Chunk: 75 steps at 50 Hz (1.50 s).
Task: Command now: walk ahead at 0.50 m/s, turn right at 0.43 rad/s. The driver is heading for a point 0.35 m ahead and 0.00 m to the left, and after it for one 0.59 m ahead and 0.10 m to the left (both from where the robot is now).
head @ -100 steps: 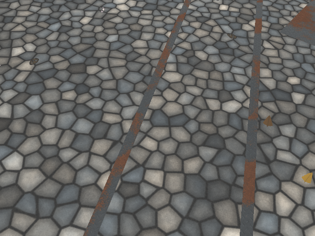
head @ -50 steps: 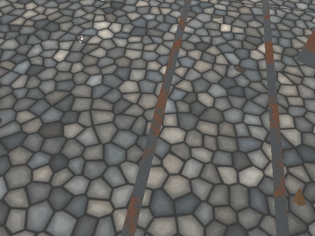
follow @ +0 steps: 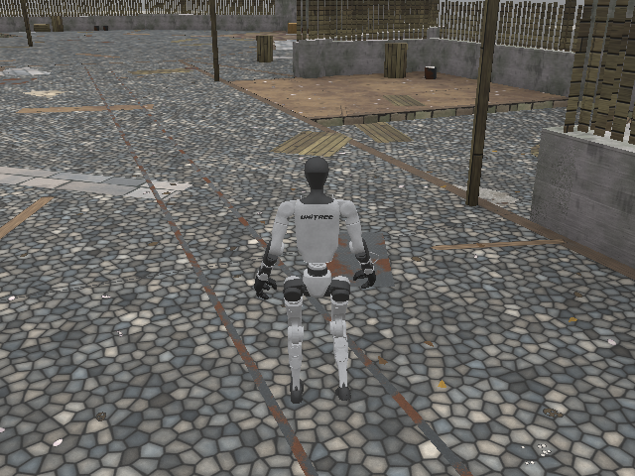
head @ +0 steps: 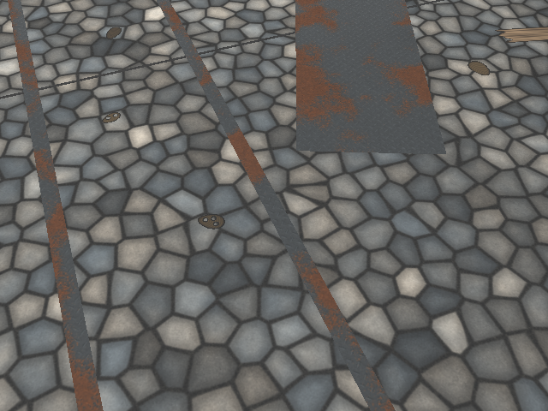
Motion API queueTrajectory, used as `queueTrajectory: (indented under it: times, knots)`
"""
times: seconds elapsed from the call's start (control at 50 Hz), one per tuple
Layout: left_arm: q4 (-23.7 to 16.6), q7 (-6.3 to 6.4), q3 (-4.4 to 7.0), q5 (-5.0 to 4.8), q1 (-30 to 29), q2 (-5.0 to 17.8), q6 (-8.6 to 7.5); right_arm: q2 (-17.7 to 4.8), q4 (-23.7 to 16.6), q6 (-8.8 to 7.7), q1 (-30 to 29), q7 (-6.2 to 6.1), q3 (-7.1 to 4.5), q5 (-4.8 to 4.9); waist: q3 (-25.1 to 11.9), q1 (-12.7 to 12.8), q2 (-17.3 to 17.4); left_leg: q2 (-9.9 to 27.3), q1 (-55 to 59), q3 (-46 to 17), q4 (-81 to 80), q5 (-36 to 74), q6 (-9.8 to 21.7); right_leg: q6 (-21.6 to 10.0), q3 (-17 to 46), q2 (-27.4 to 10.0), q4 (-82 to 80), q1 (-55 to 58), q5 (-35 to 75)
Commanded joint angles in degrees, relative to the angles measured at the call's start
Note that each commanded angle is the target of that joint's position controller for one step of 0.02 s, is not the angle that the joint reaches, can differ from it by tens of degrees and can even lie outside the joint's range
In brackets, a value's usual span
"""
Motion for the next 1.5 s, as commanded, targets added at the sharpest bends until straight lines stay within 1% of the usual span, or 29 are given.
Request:
queueTrajectory:
  times: [0.02,0.1,0.16,0.22,0.28,0.3,0.32,0.34,0.38,0.44,0.6,0.68,0.7,0.72,0.74,0.76,0.8,0.86,1.08,1.16,1.18,1.2,1.22,1.24,1.26,1.3,1.34,1.42,1.5]
  knots:
    - [-5.2,-0.33,0.99,-0.21,-0.7,2.9,-0.57,-5.6,-1.1,-0.57,3.0,0.11,-1.26,0.11,-1.5,-0.8,8.3,15.4,10.9,-17.0,-15.4,1.1,9.9,0.1,2.2,-5.5,-2.6,-11.9,2.9]
    - [-7.0,-0.4,-0.11,1.29,-4.9,0.9,-0.58,-8.7,0.3,-0.74,2.2,0.02,-2.05,0.58,-0.8,0.2,6.2,15.3,9.7,-8.3,-15.4,25.7,11.3,1.6,-0.2,-5.6,-16.8,-10.2,9.1]
    - [-7.2,-1.35,-0.76,1.15,-8.7,0.1,-1.33,-10.0,1.3,0.52,3.3,-0.53,-2.18,1.27,-2.7,-1.5,7.4,12.5,8.9,-1.9,-13.6,32.6,9.0,1.8,-4.2,-3.5,-28.2,-2.7,19.8]
    - [-8.5,-1.96,-0.38,1.16,-12.0,1.5,-1.39,-10.8,2.8,1.59,5.7,-0.72,-2.14,2.04,-3.6,-2.2,8.4,13.6,12.8,-2.4,-9.9,31.1,7.6,0.6,-4.4,-1.8,-34.9,0.2,20.9]
    - [-6.4,-1.64,1.19,2.23,-5.9,4.7,-1.45,-10.0,3.5,2.01,5.3,-0.95,-1.76,2.64,-6.8,1.8,6.9,11.0,12.1,-1.6,0.6,29.2,4.0,-2.7,-5.6,0.4,-44.6,13.4,28.1]
    - [-5.9,-0.98,2.24,2.87,-1.8,8.8,-1.38,-7.9,3.2,1.67,6.9,-1.0,-0.91,1.25,-10.8,2.8,2.3,7.7,6.8,1.0,9.6,18.6,0.7,-5.1,0.3,-6.1,-42.5,23.4,50.1]
    - [-6.4,-0.35,1.83,4.44,0.1,10.6,-0.82,-3.5,2.8,1.31,12.8,-0.57,1.05,-0.48,-17.8,1.0,-9.0,2.8,-7.8,1.2,26.2,-12.6,-3.3,-15.2,16.3,-20.6,-39.2,39.1,68.2]
    - [-5.7,-0.65,0.39,3.42,0.4,6.0,-0.36,-4.0,4.3,1.95,14.6,-0.19,1.39,0.44,-23.5,1.3,-11.1,3.4,-9.0,-5.7,33.5,-31.1,-4.4,-19.3,21.0,-24.3,-41.1,38.1,65.2]
    - [-5.1,-1.37,-0.42,2.3,-4.7,3.3,-0.28,-7.5,3.7,3.96,8.9,-0.51,0.37,2.33,-14.5,1.2,-4.6,6.0,-13.5,-6.8,36.0,-29.7,-4.6,-14.9,14.0,-18.9,-44.6,28.8,46.6]
    - [-4.6,-1.01,-0.1,3.36,-13.2,4.4,-0.36,-6.9,4.3,7.3,8.8,-2.36,-0.06,1.3,-8.0,-2.9,-5.2,6.8,-4.1,-5.6,29.1,-20.2,-5.9,-11.4,5.9,-15.1,-51.2,10.4,31.2]
    - [-2.1,1.96,1.41,2.29,-13.6,6.3,1.32,-6.6,0.3,8.89,3.3,-2.42,-0.8,1.34,-5.8,-0.7,-5.3,6.0,-3.3,-1.7,22.9,-13.1,-3.2,-12.2,0.7,-17.6,-53.5,10.5,17.5]
    - [-1.1,2.21,1.76,0.36,-15.2,6.6,2.53,-6.8,1.2,8.75,7.9,-0.88,-1.5,0.86,-6.1,-3.9,-3.9,2.8,5.6,1.6,6.7,-4.1,0.7,-7.1,-4.4,-15.6,-45.9,10.2,16.5]
    - [0.1,2.15,1.61,0.03,-12.4,4.9,2.89,-8.9,0.9,8.66,8.8,-0.83,-2.13,0.24,-4.0,-3.4,1.9,5.0,8.1,-4.4,-1.5,1.9,3.3,-2.4,-8.5,-12.0,-37.7,6.5,10.0]
    - [-0.9,1.76,0.88,2.09,-10.6,1.5,2.93,-15.6,-0.9,8.6,8.0,-1.82,-3.5,0.24,-2.2,-0.1,19.4,19.2,13.0,-25.1,-6.3,18.0,9.7,4.1,-14.7,-3.3,-20.2,-7.0,-7.0]
    - [-3.5,2.13,1.3,2.4,-17.6,3.2,2.55,-17.5,-2.3,7.68,8.5,-1.32,-3.45,-1.53,-2.0,-3.8,20.0,24.3,9.1,-33.9,-10.3,20.2,18.2,4.6,-6.2,2.1,-10.0,-13.0,-16.9]
    - [-3.6,2.3,1.84,1.74,-18.8,4.8,2.52,-16.2,-2.9,6.44,6.9,-1.05,-3.26,-2.26,-2.2,-3.3,14.2,21.6,8.5,-30.7,-10.6,15.6,17.3,3.8,-2.1,0.7,-4.6,-13.8,-13.2]
    - [-1.0,2.9,2.65,1.79,-15.4,5.9,2.94,-13.0,-4.2,5.61,1.2,-1.59,-2.69,0.26,-2.6,-0.3,8.8,16.3,9.6,-23.3,-8.6,12.5,11.1,3.4,-0.6,-1.1,-4.3,-14.0,-3.9]
    - [-0.6,2.92,2.72,1.79,-14.2,5.2,2.66,-10.9,-4.9,5.96,1.8,-2.55,-1.89,1.04,-5.5,0.3,8.7,13.7,11.2,-20.4,-7.4,18.7,10.5,4.7,-0.6,0.0,-4.1,-11.0,1.9]
    - [-0.8,0.98,1.77,0.63,-15.5,5.0,0.53,-13.5,-7.9,7.96,1.5,-2.91,-3.38,1.34,-5.5,-1.8,12.0,11.5,10.5,-28.0,-4.9,15.5,11.7,6.2,0.6,2.4,-29.6,0.3,1.9]
    - [0.4,-0.16,2.12,0.54,-10.3,5.9,-0.61,-13.0,-9.6,8.74,-2.0,-3.02,-3.19,2.5,-6.5,1.3,11.7,8.6,9.8,-30.7,-0.8,17.2,8.6,4.1,-0.5,2.6,-46.5,10.3,10.7]
    - [1.1,-0.19,2.66,0.88,-8.5,7.5,-0.65,-11.7,-10.0,8.87,-1.8,-3.24,-2.85,2.5,-7.2,1.5,9.9,6.2,6.0,-29.4,1.7,10.4,6.1,2.7,1.1,-1.0,-50.4,16.6,17.0]
    - [0.7,0.12,3.3,1.95,-7.8,11.1,-0.3,-8.3,-10.1,8.82,1.1,-3.12,-1.9,1.48,-9.1,-0.4,-1.0,0.6,-1.0,-22.0,12.5,-6.2,2.9,-1.6,11.2,-12.5,-50.9,23.6,25.2]
    - [0.7,0.14,3.51,3.64,-8.7,13.7,0.24,-8.4,-11.5,8.2,3.1,-2.96,-2.1,1.63,-6.4,-2.8,-13.6,-7.9,-13.0,-13.7,22.3,-28.4,-0.4,-12.0,23.9,-21.6,-51.1,24.2,37.9]
    - [-0.5,0.15,2.85,3.56,-10.1,11.0,0.03,-13.2,-10.7,7.6,3.8,-2.83,-3.27,0.76,-6.2,-1.7,-10.3,-3.6,-14.7,-13.5,34.9,-28.7,-2.8,-17.0,25.6,-25.1,-51.5,21.3,36.1]
    - [-1.3,0.36,1.95,2.99,-12.7,7.9,-0.02,-15.2,-9.3,7.7,3.7,-2.71,-4.21,1.33,-4.9,-2.1,-6.2,-2.7,-14.1,-13.7,39.4,-24.4,-3.6,-14.9,19.4,-20.9,-50.9,19.4,32.8]
    - [-1.5,0.55,1.08,1.39,-15.0,6.0,0.25,-12.6,-7.9,8.7,3.8,-3.03,-3.82,1.08,-2.7,-2.0,-5.0,-2.7,-14.9,-13.3,41.7,-18.4,-5.4,-10.9,11.9,-15.0,-50.0,18.7,29.2]
    - [-0.5,0.84,0.77,1.45,-13.1,6.3,0.7,-9.5,-8.6,8.79,2.5,-2.73,-2.68,1.42,-2.4,-1.2,-5.5,-2.9,-13.0,-11.1,38.5,-15.8,-6.4,-11.0,7.7,-12.6,-50.1,18.3,32.3]
    - [0.6,0.97,0.71,1.68,-11.8,7.4,1.47,-5.9,-10.2,8.36,-1.0,-2.27,-0.59,1.09,-4.4,1.0,-8.3,0.9,-4.5,-6.1,19.6,-15.7,-6.7,-10.9,4.7,-11.9,-49.0,20.0,33.4]
    - [1.7,0.31,0.48,0.64,-10.7,8.8,1.93,-7.2,-8.2,8.25,2.4,-2.07,-0.95,1.41,-4.0,-0.2,-7.7,-0.1,7.0,-2.2,-1.6,-3.5,-4.7,-9.7,5.3,-12.0,-46.4,17.5,32.4]
Velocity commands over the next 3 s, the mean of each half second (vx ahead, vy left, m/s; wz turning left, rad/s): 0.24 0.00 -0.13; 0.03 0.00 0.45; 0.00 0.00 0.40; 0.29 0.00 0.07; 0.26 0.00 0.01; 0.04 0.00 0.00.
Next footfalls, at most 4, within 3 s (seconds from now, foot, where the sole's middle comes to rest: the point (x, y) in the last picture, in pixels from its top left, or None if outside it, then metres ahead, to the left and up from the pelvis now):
0.30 right None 0.28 -0.15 -0.77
0.70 left None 0.22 0.09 -0.77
1.20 right None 0.30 -0.12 -0.77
1.54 left None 0.17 0.11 -0.77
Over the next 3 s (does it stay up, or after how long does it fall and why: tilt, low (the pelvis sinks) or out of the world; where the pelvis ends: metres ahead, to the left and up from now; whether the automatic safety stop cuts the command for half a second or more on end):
stays up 0.58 0.12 0.00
